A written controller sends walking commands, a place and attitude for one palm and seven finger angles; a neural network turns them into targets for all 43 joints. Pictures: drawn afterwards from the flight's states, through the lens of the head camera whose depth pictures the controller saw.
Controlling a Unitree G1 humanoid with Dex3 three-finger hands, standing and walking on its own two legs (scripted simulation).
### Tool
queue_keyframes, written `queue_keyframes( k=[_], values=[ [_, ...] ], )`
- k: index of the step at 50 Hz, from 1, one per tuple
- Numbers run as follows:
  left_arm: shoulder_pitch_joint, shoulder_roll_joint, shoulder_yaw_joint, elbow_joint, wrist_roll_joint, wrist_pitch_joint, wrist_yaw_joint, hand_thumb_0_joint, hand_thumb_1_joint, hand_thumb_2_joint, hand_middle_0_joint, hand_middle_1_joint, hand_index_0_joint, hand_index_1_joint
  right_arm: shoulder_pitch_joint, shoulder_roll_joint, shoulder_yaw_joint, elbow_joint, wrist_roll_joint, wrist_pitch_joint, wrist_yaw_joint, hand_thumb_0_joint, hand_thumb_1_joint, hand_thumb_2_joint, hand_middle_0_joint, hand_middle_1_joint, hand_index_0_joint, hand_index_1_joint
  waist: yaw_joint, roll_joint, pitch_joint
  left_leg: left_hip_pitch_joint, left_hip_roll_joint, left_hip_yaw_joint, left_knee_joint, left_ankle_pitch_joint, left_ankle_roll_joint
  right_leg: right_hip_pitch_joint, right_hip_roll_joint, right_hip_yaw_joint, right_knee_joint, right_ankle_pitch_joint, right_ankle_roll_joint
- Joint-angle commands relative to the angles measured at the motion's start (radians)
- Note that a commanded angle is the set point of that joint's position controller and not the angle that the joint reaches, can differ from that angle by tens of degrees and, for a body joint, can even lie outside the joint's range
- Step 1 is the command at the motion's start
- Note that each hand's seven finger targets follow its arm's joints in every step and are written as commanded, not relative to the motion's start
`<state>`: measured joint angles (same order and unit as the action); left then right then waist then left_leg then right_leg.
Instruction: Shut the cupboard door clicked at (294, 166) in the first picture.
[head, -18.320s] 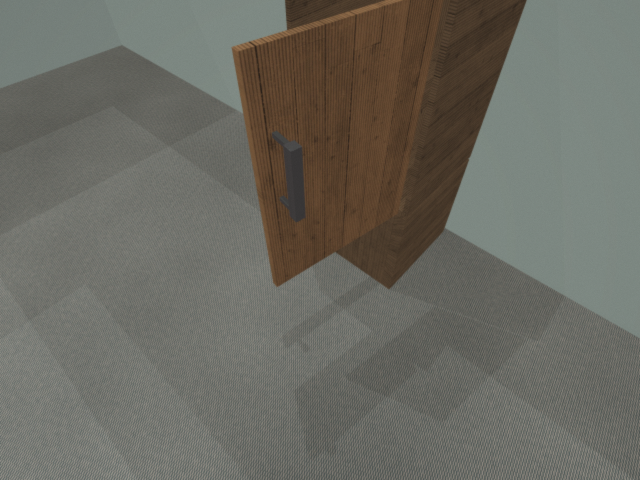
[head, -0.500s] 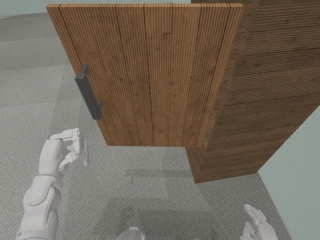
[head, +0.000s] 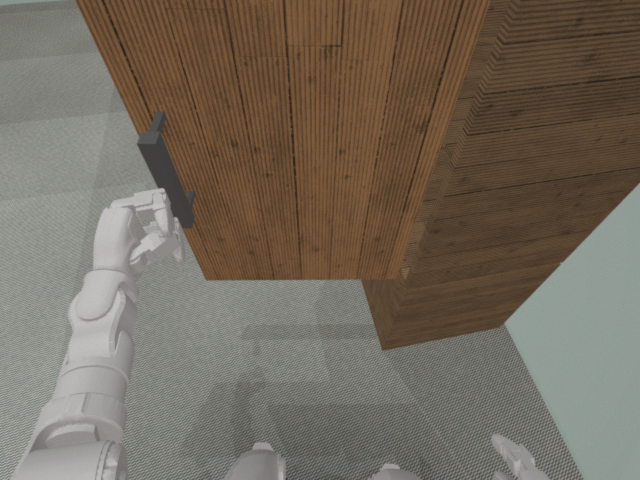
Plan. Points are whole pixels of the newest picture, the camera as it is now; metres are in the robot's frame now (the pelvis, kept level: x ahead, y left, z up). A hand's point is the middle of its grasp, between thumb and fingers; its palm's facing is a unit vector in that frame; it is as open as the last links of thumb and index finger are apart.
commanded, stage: bring the fist close to the handle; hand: left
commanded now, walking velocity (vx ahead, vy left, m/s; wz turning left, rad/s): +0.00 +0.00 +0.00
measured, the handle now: (173, 174) +0.50 +0.23 +0.07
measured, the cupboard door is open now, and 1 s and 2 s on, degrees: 79 77 61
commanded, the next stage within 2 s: push the door shut along its arc in 0.44 s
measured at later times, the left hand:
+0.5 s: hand (165, 237) +0.39 +0.21 +0.08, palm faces +0.05 -1.00 +0.00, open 3.1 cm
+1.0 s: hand (183, 202) +0.44 +0.20 +0.08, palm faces -0.08 -1.00 -0.02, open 3.0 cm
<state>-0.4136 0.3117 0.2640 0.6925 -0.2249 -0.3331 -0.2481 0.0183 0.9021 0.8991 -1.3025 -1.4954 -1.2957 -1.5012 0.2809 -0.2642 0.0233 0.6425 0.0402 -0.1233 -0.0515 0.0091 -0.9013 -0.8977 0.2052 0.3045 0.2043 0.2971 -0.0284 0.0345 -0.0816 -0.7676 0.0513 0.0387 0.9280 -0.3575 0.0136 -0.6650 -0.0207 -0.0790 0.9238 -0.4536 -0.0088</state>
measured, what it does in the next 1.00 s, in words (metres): stands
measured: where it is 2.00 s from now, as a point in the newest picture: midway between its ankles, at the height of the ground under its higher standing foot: outside the picture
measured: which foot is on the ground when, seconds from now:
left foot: down 0.00-1.00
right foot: down 0.00-1.00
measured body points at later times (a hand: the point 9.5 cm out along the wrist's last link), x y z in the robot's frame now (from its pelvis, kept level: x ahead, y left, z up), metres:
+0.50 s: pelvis +0.00 +0.00 +0.00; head +0.06 +0.00 +0.45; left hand +0.38 +0.26 +0.08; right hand +0.10 -0.26 -0.11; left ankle +0.06 +0.11 -0.69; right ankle +0.00 -0.12 -0.69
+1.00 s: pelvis -0.01 +0.00 -0.01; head +0.08 +0.00 +0.43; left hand +0.44 +0.26 +0.08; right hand +0.06 -0.27 -0.13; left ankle +0.06 +0.11 -0.69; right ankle +0.00 -0.12 -0.69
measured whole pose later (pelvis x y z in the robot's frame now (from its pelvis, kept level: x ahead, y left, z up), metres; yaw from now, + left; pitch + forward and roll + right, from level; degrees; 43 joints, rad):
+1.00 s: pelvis -0.01 +0.00 -0.01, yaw -1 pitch +15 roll -2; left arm -0.73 0.46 0.33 1.05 -0.20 -0.36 -0.39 0.00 0.89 0.92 -1.30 -1.50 -1.30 -1.50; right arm 0.33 -0.29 0.02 0.65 0.04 -0.06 -0.04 0.01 -0.90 -0.90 0.21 0.30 0.20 0.30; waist -0.09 0.04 -0.10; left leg -0.90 0.07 0.03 1.01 -0.37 0.01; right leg -0.80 -0.01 -0.08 0.99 -0.47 -0.01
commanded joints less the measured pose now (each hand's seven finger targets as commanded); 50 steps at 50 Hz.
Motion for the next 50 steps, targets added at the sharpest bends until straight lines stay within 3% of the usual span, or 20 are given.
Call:
queue_keyframes(
  k=[1, 2, 5, 8, 9, 11, 14, 18, 25, 26, 28, 29, 31, 34, 37, 40, 42, 44, 47, 50],
  values=[
    [-0.419, 0.233, 0.078, -0.13, -0.006, -0.068, 0.014, 0.0, 0.9, 0.9, -1.3, -1.5, -1.3, -1.5, 0.042, -0.156, -0.063, -0.099, -0.001, -0.026, -0.006, 0.0, -0.9, -0.9, 0.2, 0.3, 0.2, 0.3, -0.019, -0.016, -0.329, 0.261, -0.032, -0.066, -0.119, 0.124, 0.011, 0.039, 0.036, 0.05, -0.132, 0.232, -0.007],
    [-0.411, 0.256, 0.101, -0.09, -0.002, -0.067, 0.016, 0.0, 0.9, 0.9, -1.3, -1.5, -1.3, -1.5, 0.052, -0.156, -0.064, -0.096, -0.003, -0.02, -0.006, 0.0, -0.9, -0.9, 0.2, 0.3, 0.2, 0.3, -0.015, -0.036, -0.329, 0.248, -0.032, -0.064, -0.117, 0.13, 0.012, 0.047, 0.037, 0.052, -0.131, 0.238, -0.007],
    [-0.367, 0.252, 0.104, -0.114, 0.001, -0.083, 0.005, 0.0, 0.9, 0.9, -1.3, -1.5, -1.3, -1.5, 0.056, -0.153, -0.067, -0.116, -0.005, -0.008, 0.005, 0.0, -0.9, -0.9, 0.2, 0.3, 0.2, 0.3, 0.009, 0.023, -0.387, 0.282, -0.036, -0.059, -0.116, 0.178, 0.008, 0.074, 0.037, 0.051, -0.12, 0.278, -0.013],
    [-0.326, 0.233, 0.095, -0.121, -0.012, -0.089, -0.009, 0.0, 0.9, 0.9, -1.3, -1.5, -1.3, -1.5, 0.062, -0.15, -0.071, -0.124, -0.001, 0.002, 0.011, 0.0, -0.9, -0.9, 0.2, 0.3, 0.2, 0.3, 0.005, 0.0, -0.368, 0.273, -0.034, -0.051, -0.119, 0.192, 0.01, 0.079, 0.044, 0.049, -0.126, 0.297, -0.01],
    [-0.297, 0.262, 0.128, -0.104, -0.017, -0.089, -0.01, 0.0, 0.9, 0.9, -1.3, -1.5, -1.3, -1.5, 0.067, -0.157, -0.074, -0.121, -0.002, 0.008, 0.01, 0.0, -0.9, -0.9, 0.2, 0.3, 0.2, 0.3, 0.01, -0.036, -0.36, 0.251, -0.035, -0.047, -0.114, 0.194, 0.015, 0.099, 0.046, 0.054, -0.129, 0.31, -0.009],
    [-0.301, 0.238, 0.105, -0.148, -0.021, -0.093, -0.018, 0.0, 0.9, 0.9, -1.3, -1.5, -1.3, -1.5, 0.061, -0.151, -0.075, -0.133, 0.002, 0.012, 0.012, 0.0, -0.9, -0.9, 0.2, 0.3, 0.2, 0.3, 0.007, -0.003, -0.364, 0.26, -0.038, -0.04, -0.12, 0.205, 0.015, 0.103, 0.044, 0.055, -0.127, 0.328, -0.007],
    [-0.302, 0.262, 0.119, -0.191, -0.024, -0.102, -0.019, 0.0, 0.9, 0.9, -1.3, -1.5, -1.3, -1.5, 0.062, -0.154, -0.078, -0.129, 0.004, 0.017, 0.008, 0.0, -0.9, -0.9, 0.2, 0.3, 0.2, 0.3, 0.004, 0.023, -0.358, 0.279, -0.036, -0.042, -0.119, 0.196, 0.016, 0.093, 0.047, 0.057, -0.133, 0.313, -0.01],
    [-0.353, 0.234, 0.083, -0.187, -0.028, -0.11, -0.022, 0.0, 0.9, 0.9, -1.3, -1.5, -1.3, -1.5, 0.054, -0.15, -0.074, -0.113, 0.007, 0.014, 0.002, 0.0, -0.9, -0.9, 0.2, 0.3, 0.2, 0.3, -0.019, 0.02, -0.32, 0.271, -0.035, -0.048, -0.126, 0.148, 0.016, 0.058, 0.047, 0.056, -0.144, 0.266, -0.008],
    [-0.357, 0.233, 0.078, -0.165, -0.028, -0.107, -0.029, 0.0, 0.9, 0.9, -1.3, -1.5, -1.3, -1.5, 0.038, -0.151, -0.068, -0.112, 0.007, 0.009, -0.001, 0.0, -0.9, -0.9, 0.2, 0.3, 0.2, 0.3, -0.012, 0.04, -0.33, 0.29, -0.035, -0.058, -0.129, 0.132, 0.012, 0.048, 0.042, 0.054, -0.142, 0.242, -0.012],
    [-0.358, 0.234, 0.081, -0.146, -0.028, -0.102, -0.029, 0.0, 0.9, 0.9, -1.3, -1.5, -1.3, -1.5, 0.037, -0.151, -0.069, -0.11, 0.007, 0.01, -0.002, 0.0, -0.9, -0.9, 0.2, 0.3, 0.2, 0.3, -0.015, 0.006, -0.323, 0.278, -0.034, -0.058, -0.129, 0.117, 0.014, 0.047, 0.044, 0.053, -0.146, 0.229, -0.009],
    [-0.373, 0.233, 0.073, -0.13, -0.025, -0.096, -0.035, 0.0, 0.9, 0.9, -1.3, -1.5, -1.3, -1.5, 0.034, -0.153, -0.066, -0.115, 0.009, 0.012, -0.003, 0.0, -0.9, -0.9, 0.2, 0.3, 0.2, 0.3, -0.018, -0.002, -0.311, 0.256, -0.036, -0.058, -0.129, 0.096, 0.015, 0.046, 0.042, 0.057, -0.148, 0.211, -0.009],
    [-0.4, 0.264, 0.088, -0.108, -0.02, -0.094, -0.038, 0.0, 0.9, 0.9, -1.3, -1.5, -1.3, -1.5, 0.038, -0.159, -0.065, -0.11, 0.008, 0.015, -0.006, 0.0, -0.9, -0.9, 0.2, 0.3, 0.2, 0.3, -0.022, 0.003, -0.304, 0.251, -0.034, -0.06, -0.124, 0.085, 0.016, 0.037, 0.043, 0.059, -0.147, 0.199, -0.011],
    [-0.532, 0.252, 0.053, -0.082, -0.01, -0.102, -0.048, 0.0, 0.9, 0.9, -1.3, -1.5, -1.3, -1.5, 0.035, -0.155, -0.059, -0.101, 0.008, 0.013, -0.01, 0.0, -0.9, -0.9, 0.2, 0.3, 0.2, 0.3, -0.049, 0.011, -0.288, 0.247, -0.032, -0.069, -0.118, 0.059, 0.016, -0.003, 0.04, 0.059, -0.143, 0.172, -0.009],
    [-0.594, 0.272, 0.051, -0.054, -0.005, -0.113, -0.064, 0.0, 0.9, 0.9, -1.3, -1.5, -1.3, -1.5, 0.047, -0.164, -0.06, -0.094, 0.007, 0.01, -0.012, 0.0, -0.9, -0.9, 0.2, 0.3, 0.2, 0.3, -0.051, 0.056, -0.332, 0.284, -0.029, -0.083, -0.105, 0.066, 0.013, -0.031, 0.042, 0.057, -0.129, 0.161, -0.017],
    [-0.636, 0.281, 0.05, 0.038, -0.005, -0.102, -0.082, 0.0, 0.9, 0.9, -1.3, -1.5, -1.3, -1.5, 0.057, -0.168, -0.058, -0.082, 0.008, 0.01, -0.011, 0.0, -0.9, -0.9, 0.2, 0.3, 0.2, 0.3, -0.066, 0.023, -0.33, 0.255, -0.027, -0.085, -0.09, 0.054, 0.014, -0.055, 0.04, 0.059, -0.128, 0.15, -0.013],
    [-0.636, 0.361, 0.105, 0.108, 0.0, -0.081, -0.104, 0.0, 0.9, 0.9, -1.3, -1.5, -1.3, -1.5, 0.072, -0.179, -0.052, -0.087, 0.006, 0.021, -0.008, 0.0, -0.9, -0.9, 0.2, 0.3, 0.2, 0.3, -0.053, 0.022, -0.344, 0.206, -0.028, -0.083, -0.076, 0.07, 0.017, -0.035, 0.037, 0.067, -0.113, 0.164, -0.015],
    [-0.676, 0.331, 0.074, 0.121, 0.005, -0.076, -0.118, 0.0, 0.9, 0.9, -1.3, -1.5, -1.3, -1.5, 0.083, -0.174, -0.056, -0.089, 0.005, 0.022, -0.005, 0.0, -0.9, -0.9, 0.2, 0.3, 0.2, 0.3, -0.064, 0.028, -0.374, 0.215, -0.027, -0.081, -0.062, 0.096, 0.018, -0.045, 0.04, 0.065, -0.102, 0.188, -0.012],
    [-0.687, 0.385, 0.117, 0.145, 0.004, -0.078, -0.128, 0.0, 0.9, 0.9, -1.3, -1.5, -1.3, -1.5, 0.102, -0.185, -0.057, -0.087, 0.001, 0.028, -0.003, 0.0, -0.9, -0.9, 0.2, 0.3, 0.2, 0.3, -0.059, 0.037, -0.395, 0.208, -0.026, -0.083, -0.047, 0.123, 0.019, -0.042, 0.043, 0.067, -0.086, 0.209, -0.016],
    [-0.755, 0.349, 0.071, 0.146, 0.008, -0.079, -0.148, 0.0, 0.9, 0.9, -1.3, -1.5, -1.3, -1.5, 0.118, -0.182, -0.063, -0.08, 0.006, 0.032, -0.001, 0.0, -0.9, -0.9, 0.2, 0.3, 0.2, 0.3, -0.091, 0.031, -0.396, 0.212, -0.021, -0.082, -0.034, 0.121, 0.022, -0.083, 0.045, 0.067, -0.086, 0.203, -0.01],
    [-0.814, 0.38, 0.08, 0.178, 0.01, -0.076, -0.162, 0.0, 0.9, 0.9, -1.3, -1.5, -1.3, -1.5, 0.135, -0.192, -0.063, -0.067, 0.005, 0.033, -0.002, 0.0, -0.9, -0.9, 0.2, 0.3, 0.2, 0.3, -0.106, 0.04, -0.404, 0.195, -0.018, -0.089, -0.02, 0.099, 0.025, -0.112, 0.047, 0.07, -0.081, 0.172, -0.012]
  ],
)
